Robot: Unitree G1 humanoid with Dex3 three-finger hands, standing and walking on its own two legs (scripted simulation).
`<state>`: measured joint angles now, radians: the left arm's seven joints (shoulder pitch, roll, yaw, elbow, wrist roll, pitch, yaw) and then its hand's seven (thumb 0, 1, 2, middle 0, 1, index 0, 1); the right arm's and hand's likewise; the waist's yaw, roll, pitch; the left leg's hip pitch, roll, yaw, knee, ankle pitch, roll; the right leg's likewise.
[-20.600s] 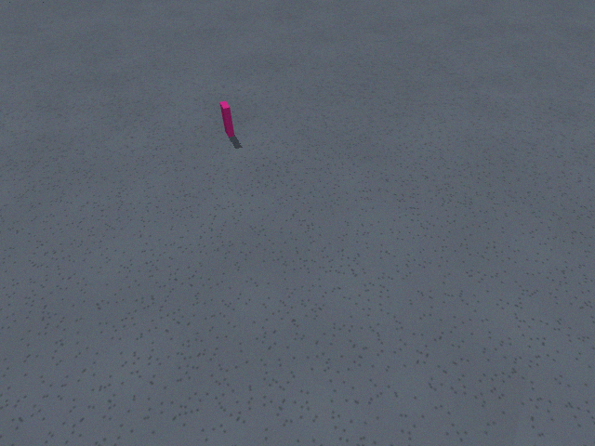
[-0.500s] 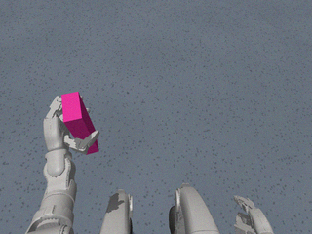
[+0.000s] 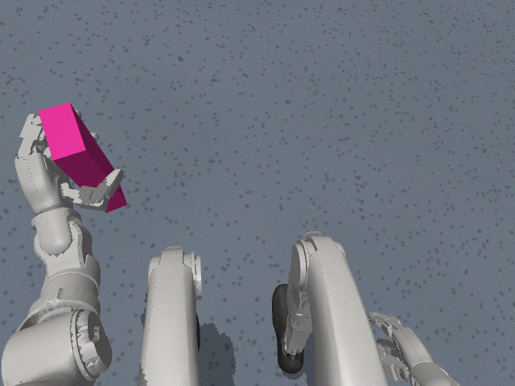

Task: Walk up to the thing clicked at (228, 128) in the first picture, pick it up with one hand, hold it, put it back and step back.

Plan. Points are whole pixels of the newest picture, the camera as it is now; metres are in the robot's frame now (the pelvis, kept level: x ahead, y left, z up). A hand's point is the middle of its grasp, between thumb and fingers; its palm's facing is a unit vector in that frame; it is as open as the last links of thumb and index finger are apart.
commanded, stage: crouch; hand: left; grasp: from the side
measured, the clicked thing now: (90, 165) +0.44 +0.24 -0.06
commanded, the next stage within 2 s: lower in 0.70 s
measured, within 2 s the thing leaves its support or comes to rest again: neither
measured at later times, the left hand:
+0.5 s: hand (103, 180) +0.45 +0.25 -0.15, palm faces +0.28 -0.96 -0.01, open 11.5 cm
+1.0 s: hand (114, 190) +0.45 +0.25 -0.21, palm faces +0.26 -0.97 -0.02, open 11.4 cm
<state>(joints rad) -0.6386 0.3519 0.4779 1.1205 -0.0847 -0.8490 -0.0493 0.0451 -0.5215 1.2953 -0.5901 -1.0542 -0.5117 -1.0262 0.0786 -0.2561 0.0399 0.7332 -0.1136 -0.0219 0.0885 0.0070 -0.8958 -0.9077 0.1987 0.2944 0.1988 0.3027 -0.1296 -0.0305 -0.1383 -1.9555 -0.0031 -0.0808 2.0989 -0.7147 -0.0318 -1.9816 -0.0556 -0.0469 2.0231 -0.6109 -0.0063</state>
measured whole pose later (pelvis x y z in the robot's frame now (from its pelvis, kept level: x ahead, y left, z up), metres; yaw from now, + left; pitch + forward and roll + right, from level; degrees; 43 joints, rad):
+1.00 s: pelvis -0.02 +0.02 -0.12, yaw -6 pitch +24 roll -10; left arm -0.69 0.57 0.55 1.25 -0.04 -0.89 -0.04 0.04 -0.50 1.29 -0.57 -1.07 -0.49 -1.04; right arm 0.01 -0.33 0.21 0.69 -0.21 0.02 0.14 0.00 -0.90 -0.91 0.20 0.29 0.20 0.30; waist -0.22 -0.09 0.08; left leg -2.25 -0.02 -0.17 2.52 -0.70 0.00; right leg -2.21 -0.04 -0.11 2.33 -0.55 0.04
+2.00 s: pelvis -0.03 +0.03 -0.14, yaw -11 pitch +15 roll -16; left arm -0.69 0.79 0.56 1.45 -0.02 -1.07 0.05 0.03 -0.46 1.26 -0.55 -1.08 -0.47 -1.06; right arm -0.10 -0.37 0.44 0.61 -0.32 0.01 0.16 0.00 -0.89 -0.90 0.20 0.30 0.20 0.30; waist -0.28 -0.22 0.27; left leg -2.22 -0.02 -0.29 2.64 -0.71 0.01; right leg -2.12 0.00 -0.20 2.35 -0.51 0.06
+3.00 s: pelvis -0.03 +0.04 -0.14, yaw -12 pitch +12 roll -18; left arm -0.68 0.82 0.55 1.48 -0.05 -1.14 0.08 -0.01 -0.55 0.18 -0.32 -0.28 -0.31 -0.27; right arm -0.13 -0.38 0.50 0.58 -0.35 0.01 0.17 0.00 -0.90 -0.90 0.20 0.30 0.20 0.30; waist -0.28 -0.26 0.30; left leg -2.20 -0.01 -0.34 2.66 -0.71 0.01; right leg -2.09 0.01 -0.24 2.33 -0.50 0.07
